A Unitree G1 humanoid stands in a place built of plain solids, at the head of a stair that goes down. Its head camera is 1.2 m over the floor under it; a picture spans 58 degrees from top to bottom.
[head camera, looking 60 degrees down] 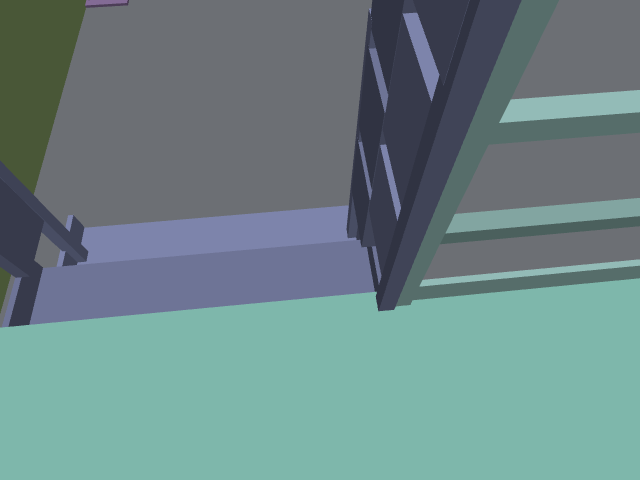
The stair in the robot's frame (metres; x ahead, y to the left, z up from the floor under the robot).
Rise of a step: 0.21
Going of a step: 0.30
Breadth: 1.22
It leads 6 degrees to the left of straight ahead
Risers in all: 3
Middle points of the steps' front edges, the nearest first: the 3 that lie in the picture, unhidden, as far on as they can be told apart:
0.46 0.38 0.00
0.76 0.42 -0.21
1.06 0.45 -0.41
